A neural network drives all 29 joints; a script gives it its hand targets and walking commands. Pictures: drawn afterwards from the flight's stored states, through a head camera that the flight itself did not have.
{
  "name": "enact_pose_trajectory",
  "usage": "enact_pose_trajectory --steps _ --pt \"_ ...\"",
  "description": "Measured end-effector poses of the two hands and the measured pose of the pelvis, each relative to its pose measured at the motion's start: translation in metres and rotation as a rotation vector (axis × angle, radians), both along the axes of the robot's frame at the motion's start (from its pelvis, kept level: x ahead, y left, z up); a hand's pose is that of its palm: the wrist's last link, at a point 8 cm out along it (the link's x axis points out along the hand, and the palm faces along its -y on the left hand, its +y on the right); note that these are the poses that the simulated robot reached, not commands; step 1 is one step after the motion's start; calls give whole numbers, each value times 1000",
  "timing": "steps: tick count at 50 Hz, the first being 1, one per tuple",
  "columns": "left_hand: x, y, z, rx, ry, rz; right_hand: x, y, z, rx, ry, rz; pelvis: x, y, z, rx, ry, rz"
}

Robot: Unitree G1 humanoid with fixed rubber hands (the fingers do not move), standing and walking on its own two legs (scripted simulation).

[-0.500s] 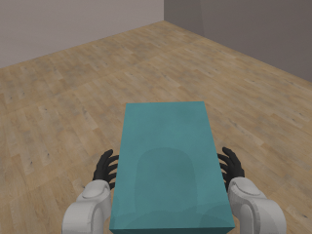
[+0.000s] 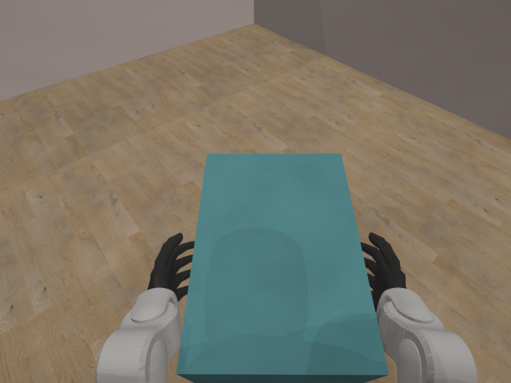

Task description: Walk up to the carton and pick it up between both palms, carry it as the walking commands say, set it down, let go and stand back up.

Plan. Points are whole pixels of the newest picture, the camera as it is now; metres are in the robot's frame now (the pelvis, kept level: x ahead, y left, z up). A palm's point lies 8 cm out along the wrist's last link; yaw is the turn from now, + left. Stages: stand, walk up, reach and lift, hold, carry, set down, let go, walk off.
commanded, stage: carry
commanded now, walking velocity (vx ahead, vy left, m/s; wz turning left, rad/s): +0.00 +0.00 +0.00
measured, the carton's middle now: (273, 277) +0.29 -0.01 +0.03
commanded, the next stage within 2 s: none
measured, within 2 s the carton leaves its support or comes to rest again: neither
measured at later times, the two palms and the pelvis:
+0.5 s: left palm (172, 268) +0.30 +0.14 +0.05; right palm (364, 262) +0.30 -0.15 +0.06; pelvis +0.04 +0.00 -0.01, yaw +1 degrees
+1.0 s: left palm (173, 284) +0.27 +0.14 +0.05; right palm (374, 276) +0.28 -0.15 +0.06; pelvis +0.01 -0.01 +0.00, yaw +1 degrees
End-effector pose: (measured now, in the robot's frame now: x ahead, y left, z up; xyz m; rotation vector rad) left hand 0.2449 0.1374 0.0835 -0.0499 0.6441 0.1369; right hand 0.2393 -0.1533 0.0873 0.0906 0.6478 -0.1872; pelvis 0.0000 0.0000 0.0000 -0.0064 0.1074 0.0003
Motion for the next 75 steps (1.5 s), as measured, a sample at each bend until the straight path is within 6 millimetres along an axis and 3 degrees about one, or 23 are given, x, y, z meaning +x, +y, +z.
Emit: enact_pose_trajectory --steps 9,20,75 --pt "31 11 -2 4 8 40 44 11 0 -26 8 58 36 -2 -4 -1 -9 11" --pt "53 8 -28 5 45 22 62 9 -28 -31 46 49 40 -2 -10 1 -15 13" --pt "7 2 -32 11 20 26 19 2 -29 -35 16 58 -13 -9 -1 3 -46 12"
